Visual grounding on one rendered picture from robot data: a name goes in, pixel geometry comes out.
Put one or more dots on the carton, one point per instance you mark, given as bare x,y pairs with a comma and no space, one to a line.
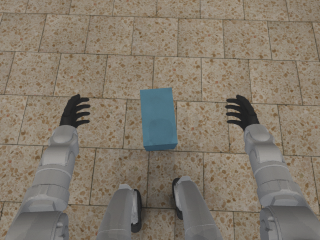
158,119

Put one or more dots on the robot right hand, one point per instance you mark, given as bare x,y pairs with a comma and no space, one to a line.
247,115

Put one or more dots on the robot left hand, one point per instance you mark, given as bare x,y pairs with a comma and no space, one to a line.
70,115

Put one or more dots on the left robot upper arm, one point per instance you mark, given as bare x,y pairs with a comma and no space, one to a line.
40,225

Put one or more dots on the robot right thigh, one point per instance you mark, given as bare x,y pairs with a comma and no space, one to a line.
198,221

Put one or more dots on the left robot forearm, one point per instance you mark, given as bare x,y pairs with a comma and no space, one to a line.
49,190

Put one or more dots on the right robot upper arm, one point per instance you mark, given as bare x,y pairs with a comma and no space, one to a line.
279,222

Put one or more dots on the right robot foot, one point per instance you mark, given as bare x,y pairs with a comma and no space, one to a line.
178,212

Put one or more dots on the right robot forearm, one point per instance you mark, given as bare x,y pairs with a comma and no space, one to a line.
274,181

